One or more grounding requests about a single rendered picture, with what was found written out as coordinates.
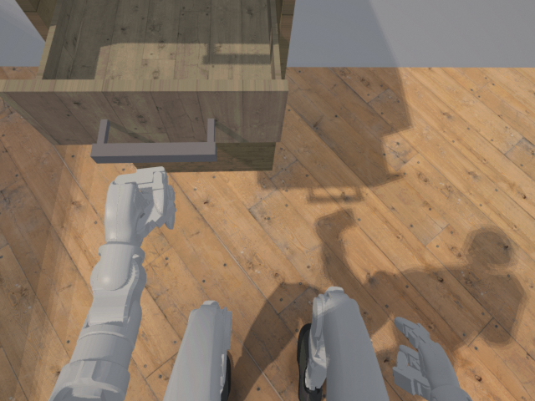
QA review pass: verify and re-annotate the drawer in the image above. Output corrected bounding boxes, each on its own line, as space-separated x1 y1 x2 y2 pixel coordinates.
0 0 288 145

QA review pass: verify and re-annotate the right robot hand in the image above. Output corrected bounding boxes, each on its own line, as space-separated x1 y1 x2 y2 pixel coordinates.
393 317 461 401

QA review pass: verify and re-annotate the robot left thigh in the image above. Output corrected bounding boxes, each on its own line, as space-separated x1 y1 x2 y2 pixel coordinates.
163 305 232 401

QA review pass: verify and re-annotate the robot right shin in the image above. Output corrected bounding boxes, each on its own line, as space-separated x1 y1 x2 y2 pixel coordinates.
305 287 359 388

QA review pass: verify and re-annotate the left robot hand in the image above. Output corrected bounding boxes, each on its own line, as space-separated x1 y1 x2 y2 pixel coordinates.
104 166 176 247

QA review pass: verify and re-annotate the left robot forearm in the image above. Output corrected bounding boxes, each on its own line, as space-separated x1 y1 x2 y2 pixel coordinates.
48 241 146 401

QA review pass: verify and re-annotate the handle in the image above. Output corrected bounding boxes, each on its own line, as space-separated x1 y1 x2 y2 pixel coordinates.
90 119 217 164

